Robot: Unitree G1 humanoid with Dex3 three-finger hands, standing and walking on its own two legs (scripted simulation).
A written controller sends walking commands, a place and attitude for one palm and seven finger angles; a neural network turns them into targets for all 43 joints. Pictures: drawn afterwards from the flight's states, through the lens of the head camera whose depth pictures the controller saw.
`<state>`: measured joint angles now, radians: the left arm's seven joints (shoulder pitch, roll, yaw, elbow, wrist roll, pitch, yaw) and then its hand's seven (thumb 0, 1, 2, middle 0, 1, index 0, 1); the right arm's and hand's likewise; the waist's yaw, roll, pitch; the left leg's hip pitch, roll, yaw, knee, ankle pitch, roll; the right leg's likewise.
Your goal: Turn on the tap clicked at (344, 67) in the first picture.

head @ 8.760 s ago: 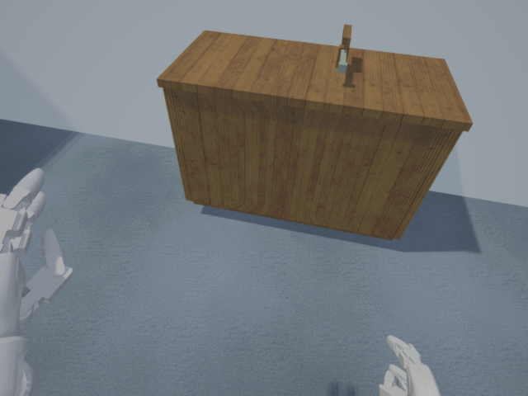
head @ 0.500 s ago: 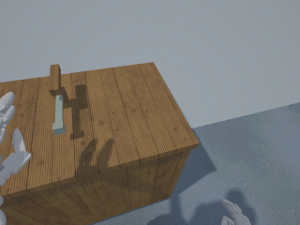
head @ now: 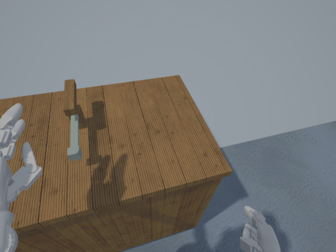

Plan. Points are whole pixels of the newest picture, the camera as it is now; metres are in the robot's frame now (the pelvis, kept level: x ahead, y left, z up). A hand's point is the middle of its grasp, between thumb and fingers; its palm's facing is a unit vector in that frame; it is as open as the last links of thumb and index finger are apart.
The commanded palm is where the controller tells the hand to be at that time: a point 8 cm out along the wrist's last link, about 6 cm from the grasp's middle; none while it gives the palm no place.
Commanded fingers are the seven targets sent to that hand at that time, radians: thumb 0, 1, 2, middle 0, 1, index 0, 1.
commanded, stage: come to a stop and stand still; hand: left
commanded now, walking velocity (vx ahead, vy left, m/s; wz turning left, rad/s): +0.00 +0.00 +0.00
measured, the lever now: (74, 153) +0.34 +0.28 +0.01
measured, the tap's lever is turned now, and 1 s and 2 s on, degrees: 0 0 0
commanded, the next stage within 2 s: look again from close up in 0.90 s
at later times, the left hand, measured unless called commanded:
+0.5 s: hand (20, 172) +0.21 +0.27 +0.16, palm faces +0.38 -0.85 -0.36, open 7.4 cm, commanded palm +0.15 +0.30 +0.17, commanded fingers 0.00 0.90 0.90 -0.20 -0.30 -0.20 -0.30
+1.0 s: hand (19, 161) +0.22 +0.28 +0.16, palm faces +0.37 -0.87 -0.34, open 7.4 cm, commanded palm +0.17 +0.31 +0.17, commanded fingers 0.00 0.90 0.90 -0.20 -0.30 -0.20 -0.30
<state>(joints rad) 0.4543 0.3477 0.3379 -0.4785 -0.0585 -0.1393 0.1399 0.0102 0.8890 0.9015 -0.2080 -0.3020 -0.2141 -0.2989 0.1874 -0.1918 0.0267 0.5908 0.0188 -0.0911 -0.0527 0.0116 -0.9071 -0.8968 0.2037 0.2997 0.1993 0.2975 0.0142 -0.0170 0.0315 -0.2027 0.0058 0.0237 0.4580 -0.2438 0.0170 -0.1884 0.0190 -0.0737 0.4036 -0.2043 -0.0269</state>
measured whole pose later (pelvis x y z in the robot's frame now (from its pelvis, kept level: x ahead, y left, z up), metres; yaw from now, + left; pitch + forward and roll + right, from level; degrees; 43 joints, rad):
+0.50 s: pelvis -0.02 +0.02 +0.00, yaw -1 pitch -1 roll -1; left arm 0.38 0.38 0.38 -0.41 -0.05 -0.27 0.09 0.01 0.88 0.90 -0.21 -0.30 -0.22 -0.30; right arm 0.26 -0.19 0.02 0.60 0.02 -0.18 -0.02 0.01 -0.91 -0.90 0.20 0.30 0.20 0.30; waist 0.04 -0.04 0.07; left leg -0.24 -0.01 0.05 0.48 -0.23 0.05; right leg -0.23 0.00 -0.05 0.43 -0.18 0.00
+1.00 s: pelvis +0.00 +0.04 +0.00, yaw -1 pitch +0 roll -2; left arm 0.40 0.37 0.36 -0.49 -0.05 -0.24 0.10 0.01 0.89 0.90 -0.21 -0.30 -0.21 -0.30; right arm 0.18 -0.19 0.02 0.57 0.01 -0.14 -0.01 0.01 -0.91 -0.90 0.20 0.30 0.20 0.30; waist 0.04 -0.05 0.07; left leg -0.21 -0.03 0.06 0.46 -0.25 0.07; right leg -0.20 -0.01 -0.04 0.39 -0.19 0.02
